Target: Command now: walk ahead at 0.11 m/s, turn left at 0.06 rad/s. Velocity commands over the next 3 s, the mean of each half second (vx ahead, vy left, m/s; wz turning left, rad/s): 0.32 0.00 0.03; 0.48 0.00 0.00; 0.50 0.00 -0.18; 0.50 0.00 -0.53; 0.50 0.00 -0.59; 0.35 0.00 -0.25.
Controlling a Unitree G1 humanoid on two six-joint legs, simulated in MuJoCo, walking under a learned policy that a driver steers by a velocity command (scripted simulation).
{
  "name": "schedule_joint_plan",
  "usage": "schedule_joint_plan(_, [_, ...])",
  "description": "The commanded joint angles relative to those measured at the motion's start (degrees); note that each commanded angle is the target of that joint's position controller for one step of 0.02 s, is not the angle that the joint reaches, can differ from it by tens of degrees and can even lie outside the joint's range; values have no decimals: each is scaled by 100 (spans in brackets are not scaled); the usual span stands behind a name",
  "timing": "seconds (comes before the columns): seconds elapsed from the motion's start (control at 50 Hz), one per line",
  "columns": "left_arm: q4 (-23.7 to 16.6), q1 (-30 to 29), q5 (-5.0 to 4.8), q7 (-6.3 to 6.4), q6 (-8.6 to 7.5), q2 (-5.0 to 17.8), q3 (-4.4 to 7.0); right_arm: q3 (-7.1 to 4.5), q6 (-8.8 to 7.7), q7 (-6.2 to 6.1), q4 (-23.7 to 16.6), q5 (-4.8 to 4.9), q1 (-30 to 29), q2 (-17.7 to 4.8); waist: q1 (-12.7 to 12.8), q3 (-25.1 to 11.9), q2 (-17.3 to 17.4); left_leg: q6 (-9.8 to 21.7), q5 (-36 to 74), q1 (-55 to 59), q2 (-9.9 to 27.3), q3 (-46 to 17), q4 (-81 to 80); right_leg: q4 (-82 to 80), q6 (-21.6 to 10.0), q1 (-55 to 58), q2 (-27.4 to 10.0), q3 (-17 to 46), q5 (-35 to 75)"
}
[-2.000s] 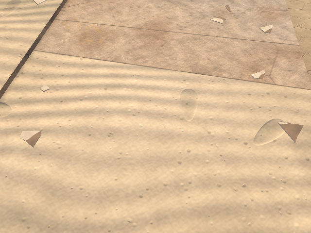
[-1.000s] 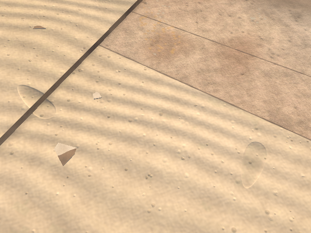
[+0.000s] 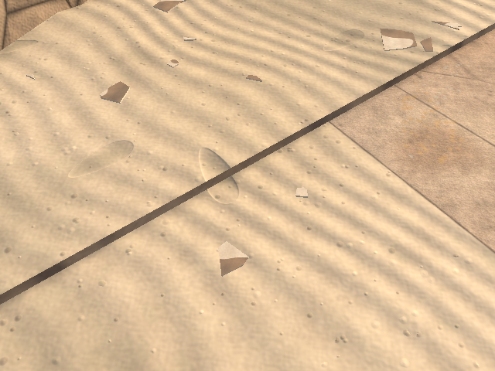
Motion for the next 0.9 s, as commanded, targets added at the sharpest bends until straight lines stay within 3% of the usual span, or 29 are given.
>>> schedule_joint_plan(0.02, [-241,91,-25,7,-101,840,211,-261,-55,-55,-300,26,-117,-847,-29,-35,-573,94,-1394,-126,44,-42,-79,-926,-579,-341,-250,475,-1768])
schedule_joint_plan(0.06, [-244,203,-30,51,-186,840,202,-277,-94,-83,-288,114,-27,-748,-8,383,-888,158,-1740,-685,-15,109,394,-1321,-803,-502,-562,1053,-2724])
schedule_joint_plan(0.1, [-166,454,-88,82,-260,993,247,-273,-246,-23,-274,186,19,-544,-4,501,-1263,174,-1062,-937,-23,405,1053,-1795,-1199,-354,-1263,2023,-3156])
schedule_joint_plan(0.12, [-176,431,-132,96,-263,1040,263,-278,-321,15,-258,208,32,-518,-26,583,-1261,251,-964,-833,92,322,1087,-1882,-1296,-524,-1406,2205,-3083])
schedule_joint_plan(0.16, [-319,-22,-195,70,-247,949,223,-292,-428,81,-54,243,480,-443,-364,596,-1121,459,-939,148,79,385,107,-1674,-1077,-1050,-1098,1646,-2574])
schedule_joint_plan(0.18, [-390,-207,-200,54,-256,800,183,-348,-450,95,155,214,876,-549,-523,506,-887,494,-610,816,116,218,-254,-1172,-869,-1384,-778,1202,-2060])
schedule_joint_plan(0.2, [-552,-421,-178,43,-318,460,85,-467,-478,78,328,163,1417,-943,-655,332,11,742,-1303,1364,765,-983,-830,140,-495,-1968,-196,407,-1350])
schedule_joint_plan(0.22, [-794,-630,-206,66,-441,354,55,-596,-519,130,400,155,1921,-1448,-795,263,1323,1361,-2167,1891,1874,-3142,-1872,1866,-215,-2861,345,-235,-900])
schedule_joint_plan(0.24, [-929,-795,-285,78,-543,675,147,-532,-588,143,384,88,1966,-1361,-796,435,1325,1827,-1928,1908,2411,-4124,-2167,2982,-288,-3583,256,287,-1528])
schedule_joint_plan(0.26, [-846,-547,-343,26,-610,719,185,-437,-653,120,350,103,1791,-1095,-561,524,920,1768,-1622,2089,2348,-3732,-2021,3513,-415,-3932,11,491,-1206])
schedule_joint_plan(0.3, [-719,-428,-242,-69,-688,601,167,-388,-673,95,303,123,1556,-987,-406,381,465,1373,-838,2192,1970,-2664,-2008,3426,-575,-4038,-283,443,-312])
schedule_joint_plan(0.34, [-734,-606,-182,-185,-687,496,153,-307,-599,70,322,101,1539,-796,-392,328,486,1117,355,1962,1614,-1781,-2150,2841,-498,-3641,-391,256,255])
schedule_joint_plan(0.38, [-827,-874,-146,-278,-657,275,70,-294,-540,24,387,147,1681,-809,-463,296,481,1057,1170,1739,1375,-1114,-2193,2040,-321,-3246,-278,-11,683])
schedule_joint_plan(0.44, [-1031,-1417,-174,-358,-653,77,-41,-339,-490,-52,459,156,1863,-1101,-614,358,533,980,1399,1229,1242,-608,-2236,785,-174,-2450,-21,-261,1374])
schedule_joint_plan(0.48, [-1126,-1618,-209,-391,-641,200,-26,-369,-489,-54,529,184,1999,-1241,-639,438,621,974,1326,1071,1401,-598,-2294,431,-198,-2049,75,-285,1589])
schedule_joint_plan(0.54, [-1213,-1649,-222,-416,-647,455,43,-400,-475,-56,613,244,1931,-1297,-438,524,648,830,1821,1391,1672,-575,-2112,87,-456,-1837,93,-160,1515])
schedule_joint_plan(0.58, [-1085,-1053,-179,-373,-639,706,170,-436,-435,-65,617,221,1784,-1406,-7,71,692,643,3655,1560,1587,-316,-1252,-33,-699,-895,337,-341,1322])
schedule_joint_plan(0.6, [-821,-183,-173,-314,-610,906,298,-414,-403,-78,613,193,1768,-1356,420,-468,620,502,4343,1298,1355,-93,-228,-43,-859,266,490,-465,1289])
schedule_joint_plan(0.62, [-582,876,-154,-237,-571,1175,399,-339,-393,-102,501,101,1745,-1199,858,-1201,296,305,3278,192,1123,27,1339,167,-1121,1973,-200,303,1103])
schedule_joint_plan(0.64, [-476,1290,-28,-247,-561,1764,487,-108,-482,-73,341,119,2470,-348,444,-2109,-1485,-95,-461,-1835,43,79,3684,-603,-2007,3695,-1752,3286,-594])
schedule_joint_plan(0.66, [-482,1204,-95,-267,-572,1253,353,-191,-613,-41,441,232,2272,-785,570,-2196,-1444,-48,-1554,-2483,37,-719,4506,-1583,-2045,3544,-1880,4581,-1533])
schedule_joint_plan(0.68, [-507,717,-118,-250,-582,1005,265,-311,-669,-7,268,391,1659,-1158,485,-1130,-1075,22,-1165,-3009,365,-583,4725,-1652,-1788,2767,-1753,3729,-1451])
schedule_joint_plan(0.7, [-555,348,-104,-247,-587,870,221,-294,-702,-22,178,367,1270,-1163,324,-636,-529,85,-635,-2851,661,-409,4504,-1694,-1655,1907,-1534,2942,-770])
schedule_joint_plan(0.72, [-563,67,-42,-269,-608,749,192,-304,-699,-45,162,257,1110,-1091,123,-335,-278,83,-260,-2610,855,-353,4164,-1801,-1587,1169,-1292,2380,-85])
schedule_joint_plan(0.74, [-577,-110,30,-283,-651,603,153,-326,-639,-51,210,202,1215,-1038,-97,-286,-394,99,7,-2225,1032,-426,3919,-1941,-1518,708,-1068,1960,353])
schedule_joint_plan(0.8, [-440,-136,-33,-295,-773,591,165,-293,-455,-66,284,167,1341,-810,-297,-169,-419,-15,286,-1945,1119,-346,3497,-2329,-1642,137,-905,1361,897])
schedule_joint_plan(0.86, [-266,125,-46,-224,-778,765,205,-281,-439,-82,56,88,654,-809,-168,142,-227,-182,1066,-2504,1166,-313,2618,-2524,-1674,196,-865,1023,1275])
schedule_joint_plan(0.9, [-192,287,-74,-176,-736,828,210,-247,-491,-45,-33,86,269,-746,-39,196,-188,-209,1731,-2523,1096,-233,1809,-2522,-1540,329,-732,723,1521])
